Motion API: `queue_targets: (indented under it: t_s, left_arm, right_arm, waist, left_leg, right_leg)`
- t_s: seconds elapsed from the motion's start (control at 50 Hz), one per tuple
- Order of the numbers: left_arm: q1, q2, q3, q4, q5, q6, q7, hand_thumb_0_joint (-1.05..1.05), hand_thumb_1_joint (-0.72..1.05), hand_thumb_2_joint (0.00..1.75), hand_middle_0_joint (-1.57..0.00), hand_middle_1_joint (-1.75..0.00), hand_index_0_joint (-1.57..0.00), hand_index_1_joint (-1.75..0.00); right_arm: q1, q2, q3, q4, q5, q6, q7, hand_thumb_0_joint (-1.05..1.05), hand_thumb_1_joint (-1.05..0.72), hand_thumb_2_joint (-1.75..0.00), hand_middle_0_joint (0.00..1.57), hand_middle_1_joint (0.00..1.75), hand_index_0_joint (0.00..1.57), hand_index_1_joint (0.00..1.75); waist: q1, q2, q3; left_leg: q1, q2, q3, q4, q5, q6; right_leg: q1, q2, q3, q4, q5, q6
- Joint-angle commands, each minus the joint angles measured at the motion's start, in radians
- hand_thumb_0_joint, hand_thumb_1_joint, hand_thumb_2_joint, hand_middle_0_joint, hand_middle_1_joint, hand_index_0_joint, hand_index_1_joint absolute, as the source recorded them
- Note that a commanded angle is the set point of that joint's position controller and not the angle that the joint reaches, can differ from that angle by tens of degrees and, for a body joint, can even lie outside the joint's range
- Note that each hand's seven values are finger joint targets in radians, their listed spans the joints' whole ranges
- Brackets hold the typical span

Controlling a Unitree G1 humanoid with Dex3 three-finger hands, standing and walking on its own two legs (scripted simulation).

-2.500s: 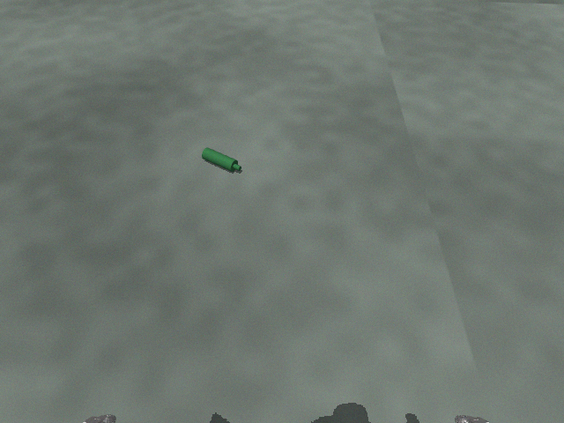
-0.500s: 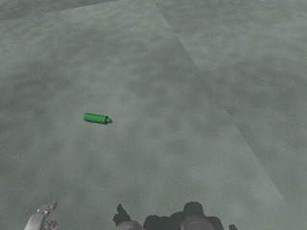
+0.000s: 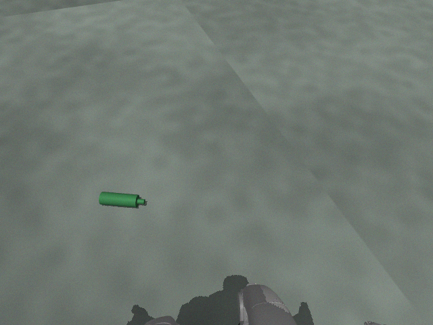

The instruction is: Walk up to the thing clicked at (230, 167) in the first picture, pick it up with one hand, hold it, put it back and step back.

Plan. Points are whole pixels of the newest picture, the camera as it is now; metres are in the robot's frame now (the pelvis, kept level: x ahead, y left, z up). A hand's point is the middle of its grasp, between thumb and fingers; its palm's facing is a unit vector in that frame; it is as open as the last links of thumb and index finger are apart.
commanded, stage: walk up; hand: left
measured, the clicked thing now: (123, 199) +0.72 +0.40 -0.73
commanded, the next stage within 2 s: none
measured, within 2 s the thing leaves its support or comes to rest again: neither
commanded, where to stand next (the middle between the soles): +0.34 +0.17 m, yaw -7 degrees
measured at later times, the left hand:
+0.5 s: hand (17, 287) +0.21 +0.39 -0.12, palm faces -0.07 -0.85 -0.52, open 7.3 cm
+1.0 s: hand (19, 214) +0.38 +0.47 -0.16, palm faces -0.20 -0.89 -0.41, open 7.3 cm
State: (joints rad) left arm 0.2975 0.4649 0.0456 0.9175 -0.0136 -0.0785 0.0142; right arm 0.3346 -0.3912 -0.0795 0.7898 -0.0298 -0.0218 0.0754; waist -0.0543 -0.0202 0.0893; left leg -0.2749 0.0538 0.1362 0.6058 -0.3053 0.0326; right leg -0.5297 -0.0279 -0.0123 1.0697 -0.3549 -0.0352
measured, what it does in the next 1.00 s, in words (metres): walks ahead: right foot, then left foot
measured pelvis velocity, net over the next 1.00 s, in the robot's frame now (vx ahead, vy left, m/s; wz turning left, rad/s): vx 0.25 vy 0.21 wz -0.15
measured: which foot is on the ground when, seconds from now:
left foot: down 0.00-0.20, up 0.22-0.58, down 0.60-1.00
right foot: up 0.00-0.16, down 0.18-0.62, up 0.64-1.00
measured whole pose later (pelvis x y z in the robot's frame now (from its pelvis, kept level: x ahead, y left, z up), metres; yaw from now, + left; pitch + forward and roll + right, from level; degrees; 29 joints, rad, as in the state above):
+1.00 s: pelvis +0.25 +0.21 -0.02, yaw -8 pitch -1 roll +0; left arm 0.17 0.41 0.04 0.88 0.01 -0.01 0.01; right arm 0.33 -0.38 -0.02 0.84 0.00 -0.03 -0.01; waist -0.03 -0.01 0.15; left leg -0.33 0.03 0.15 0.74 -0.39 0.05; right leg -0.45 -0.02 -0.03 0.85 -0.35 -0.06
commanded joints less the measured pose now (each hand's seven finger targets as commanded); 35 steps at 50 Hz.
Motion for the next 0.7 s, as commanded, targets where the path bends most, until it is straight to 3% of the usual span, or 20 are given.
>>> queue_targets:
  t_s: [0.0, 0.04, 0.08, 0.12, 0.14, 0.16, 0.18, 0.2, 0.22, 0.28, 0.32, 0.38, 0.48, 0.52, 0.56, 0.58, 0.6, 0.62, 0.64, 0.68]
  left_arm:
    - [0.010, 0.155, 0.053, -0.082, 0.004, -0.012, 0.004, 0.00, 0.90, 0.90, -0.20, -0.30, -0.20, -0.30]
    - [-0.011, 0.145, 0.055, -0.102, 0.010, -0.015, 0.003, 0.00, 0.90, 0.90, -0.20, -0.30, -0.20, -0.30]
    - [0.008, 0.132, 0.057, -0.101, 0.007, -0.025, 0.006, 0.00, 0.90, 0.90, -0.20, -0.30, -0.20, -0.30]
    - [0.119, 0.138, 0.071, -0.065, 0.006, -0.030, 0.015, 0.00, 0.90, 0.90, -0.20, -0.30, -0.20, -0.30]
    - [0.220, 0.185, 0.092, -0.045, 0.007, -0.032, 0.027, 0.00, 0.90, 0.90, -0.20, -0.30, -0.20, -0.30]
    - [0.289, 0.254, 0.119, -0.047, 0.016, -0.034, 0.039, 0.00, 0.90, 0.90, -0.20, -0.30, -0.20, -0.30]
    - [0.246, 0.311, 0.123, -0.087, 0.018, -0.034, 0.047, 0.00, 0.90, 0.90, -0.20, -0.30, -0.20, -0.30]
    - [0.162, 0.297, 0.113, -0.119, 0.012, -0.028, 0.052, 0.00, 0.90, 0.90, -0.20, -0.30, -0.20, -0.30]
    - [0.125, 0.302, 0.113, -0.128, 0.005, -0.025, 0.056, 0.00, 0.90, 0.90, -0.20, -0.30, -0.20, -0.30]
    - [0.065, 0.244, 0.095, -0.140, 0.003, -0.035, 0.052, 0.00, 0.90, 0.90, -0.20, -0.30, -0.20, -0.30]
    - [0.079, 0.252, 0.096, -0.134, 0.013, -0.043, 0.048, 0.00, 0.90, 0.90, -0.20, -0.30, -0.20, -0.30]
    - [0.065, 0.269, 0.098, -0.140, 0.021, -0.049, 0.043, 0.00, 0.90, 0.90, -0.20, -0.30, -0.20, -0.30]
    - [0.045, 0.322, 0.114, -0.151, 0.039, -0.052, 0.044, 0.00, 0.90, 0.90, -0.20, -0.30, -0.20, -0.30]
    - [0.005, 0.337, 0.114, -0.150, 0.045, -0.046, 0.048, 0.00, 0.90, 0.90, -0.20, -0.30, -0.20, -0.30]
    - [-0.034, 0.294, 0.101, -0.151, 0.050, -0.031, 0.053, 0.00, 0.90, 0.90, -0.20, -0.30, -0.20, -0.30]
    - [0.022, 0.214, 0.076, -0.142, 0.054, -0.022, 0.055, 0.00, 0.90, 0.90, -0.20, -0.30, -0.20, -0.30]
    - [0.074, 0.105, 0.036, -0.140, 0.035, -0.015, 0.065, 0.00, 0.90, 0.90, -0.20, -0.30, -0.20, -0.30]
    - [0.094, 0.161, 0.042, -0.136, 0.020, -0.007, 0.085, 0.00, 0.90, 0.90, -0.20, -0.30, -0.20, -0.30]
    - [0.072, 0.214, 0.045, -0.116, 0.026, -0.008, 0.093, 0.00, 0.90, 0.90, -0.20, -0.30, -0.20, -0.30]
    - [0.074, 0.244, 0.058, -0.076, 0.007, -0.011, 0.078, 0.00, 0.90, 0.90, -0.20, -0.30, -0.20, -0.30]
  right_arm:
    - [0.029, -0.265, -0.080, -0.084, -0.004, -0.031, -0.020, 0.00, -0.90, -0.90, 0.20, 0.30, 0.20, 0.30]
    - [0.039, -0.272, -0.079, -0.095, -0.005, -0.025, -0.019, 0.00, -0.90, -0.90, 0.20, 0.30, 0.20, 0.30]
    - [-0.004, -0.258, -0.071, -0.114, -0.008, -0.015, -0.018, 0.00, -0.90, -0.90, 0.20, 0.30, 0.20, 0.30]
    - [-0.056, -0.240, -0.060, -0.139, -0.001, -0.004, -0.013, 0.00, -0.90, -0.90, 0.20, 0.30, 0.20, 0.30]
    - [-0.050, -0.206, -0.045, -0.149, 0.005, -0.004, -0.010, 0.00, -0.90, -0.90, 0.20, 0.30, 0.20, 0.30]
    - [-0.015, -0.169, -0.031, -0.159, 0.005, -0.004, -0.013, 0.00, -0.90, -0.90, 0.20, 0.30, 0.20, 0.30]
    - [0.054, -0.160, -0.027, -0.153, 0.003, 0.010, -0.012, 0.00, -0.90, -0.90, 0.20, 0.30, 0.20, 0.30]
    - [0.052, -0.255, -0.050, -0.134, -0.009, 0.033, -0.017, 0.00, -0.90, -0.90, 0.20, 0.30, 0.20, 0.30]
    - [0.030, -0.275, -0.060, -0.127, -0.012, 0.039, -0.021, 0.00, -0.90, -0.90, 0.20, 0.30, 0.20, 0.30]
    - [0.030, -0.265, -0.063, -0.078, -0.003, 0.039, -0.015, 0.00, -0.90, -0.90, 0.20, 0.30, 0.20, 0.30]
    - [0.045, -0.238, -0.059, -0.075, -0.009, 0.043, -0.008, 0.00, -0.90, -0.90, 0.20, 0.30, 0.20, 0.30]
    - [-0.007, -0.224, -0.067, -0.089, -0.013, 0.051, 0.009, 0.00, -0.90, -0.90, 0.20, 0.30, 0.20, 0.30]
    - [-0.085, -0.229, -0.086, -0.117, -0.016, 0.043, 0.029, 0.00, -0.90, -0.90, 0.20, 0.30, 0.20, 0.30]
    - [-0.043, -0.243, -0.102, -0.099, -0.014, 0.041, 0.030, 0.00, -0.90, -0.90, 0.20, 0.30, 0.20, 0.30]
    - [0.116, -0.261, -0.119, -0.047, -0.019, 0.036, 0.021, 0.00, -0.90, -0.90, 0.20, 0.30, 0.20, 0.30]
    - [0.207, -0.294, -0.134, -0.018, -0.025, 0.028, 0.011, 0.00, -0.90, -0.90, 0.20, 0.30, 0.20, 0.30]
    - [0.181, -0.344, -0.131, -0.041, -0.043, 0.026, -0.005, 0.00, -0.90, -0.90, 0.20, 0.30, 0.20, 0.30]
    - [0.062, -0.409, -0.133, -0.088, -0.013, 0.022, -0.009, 0.00, -0.90, -0.90, 0.20, 0.30, 0.20, 0.30]
    - [0.002, -0.431, -0.137, -0.097, 0.000, 0.026, -0.010, 0.00, -0.90, -0.90, 0.20, 0.30, 0.20, 0.30]
    - [-0.031, -0.333, -0.104, -0.108, -0.004, 0.019, -0.028, 0.00, -0.90, -0.90, 0.20, 0.30, 0.20, 0.30]
  waist:
    - [-0.009, 0.190, -0.038]
    - [-0.007, 0.169, -0.048]
    - [0.017, 0.135, -0.059]
    - [0.090, 0.051, -0.104]
    - [0.146, -0.029, -0.166]
    - [0.178, -0.171, -0.201]
    - [0.125, -0.228, -0.204]
    - [0.107, -0.058, -0.155]
    - [0.098, -0.075, -0.104]
    - [0.059, -0.032, -0.016]
    - [0.053, -0.072, -0.017]
    - [0.051, -0.103, 0.001]
    - [0.055, -0.163, -0.003]
    - [0.016, -0.158, -0.040]
    - [-0.078, -0.036, -0.099]
    - [-0.115, 0.147, -0.137]
    - [-0.087, 0.420, -0.057]
    - [-0.033, 0.400, -0.051]
    - [-0.021, 0.373, -0.008]
    - [0.006, 0.246, 0.018]
  left_leg:
    - [0.161, 0.222, -0.232, -0.274, 0.213, 0.192]
    - [0.146, 0.260, -0.232, -0.249, 0.305, 0.215]
    - [0.091, 0.232, -0.176, -0.174, 0.401, 0.194]
    - [-0.015, 0.153, -0.094, -0.018, 0.354, 0.133]
    - [-0.066, 0.092, -0.044, 0.157, 0.337, 0.084]
    - [-0.241, 0.014, -0.033, 0.374, 0.119, 0.031]
    - [-0.400, -0.056, -0.112, 0.513, -0.251, -0.017]
    - [-0.422, 0.003, -0.214, 0.581, -0.275, -0.030]
    - [-0.427, 0.021, -0.228, 0.608, -0.285, -0.025]
    - [-0.369, 0.065, -0.243, 0.556, -0.135, -0.026]
    - [-0.334, 0.066, -0.210, 0.523, -0.082, -0.034]
    - [-0.295, 0.083, -0.168, 0.444, -0.023, -0.047]
    - [-0.180, 0.110, -0.152, 0.255, 0.000, -0.037]
    - [-0.049, 0.078, -0.103, 0.209, -0.032, -0.021]
    - [0.187, 0.020, -0.060, 0.104, -0.055, -0.012]
    - [0.277, 0.006, -0.127, 0.024, -0.152, 0.005]
    - [0.186, 0.214, -0.453, -0.197, -0.209, 0.047]
    - [0.119, 0.350, -0.695, -0.328, -0.271, 0.149]
    - [0.024, 0.383, -0.763, -0.368, -0.366, 0.236]
    - [-0.007, 0.271, -0.516, -0.252, -0.124, 0.202]
  right_leg:
    - [-0.059, -0.034, -0.008, -0.192, -0.008, 0.017]
    - [0.008, -0.040, -0.038, -0.261, 0.012, 0.006]
    - [0.133, -0.012, -0.058, -0.372, 0.063, -0.008]
    - [0.375, 0.035, -0.094, -0.516, 0.255, -0.012]
    - [0.527, 0.010, -0.038, -0.565, 0.267, -0.024]
    - [0.668, -0.120, 0.203, -0.639, 0.143, -0.082]
    - [0.692, -0.374, 0.618, -0.730, 0.054, -0.167]
    - [0.595, -0.420, 0.673, -0.748, -0.118, -0.254]
    - [0.502, -0.425, 0.681, -0.757, -0.145, -0.294]
    - [0.346, -0.275, 0.373, -0.742, -0.004, -0.194]
    - [0.299, -0.246, 0.283, -0.696, 0.169, -0.192]
    - [0.204, -0.216, 0.198, -0.704, 0.137, -0.189]
    - [0.100, -0.208, 0.175, -0.663, -0.033, -0.171]
    - [0.034, -0.200, 0.160, -0.614, -0.091, -0.153]
    - [-0.087, -0.164, 0.091, -0.397, -0.080, -0.103]
    - [-0.134, -0.093, 0.043, -0.123, -0.060, -0.066]
    - [-0.260, 0.067, 0.000, 0.117, -0.227, -0.010]
    - [-0.298, 0.054, 0.013, 0.194, -0.244, -0.010]
    - [-0.251, 0.000, 0.052, 0.250, -0.234, -0.032]
    - [-0.203, -0.020, 0.076, 0.224, -0.138, -0.012]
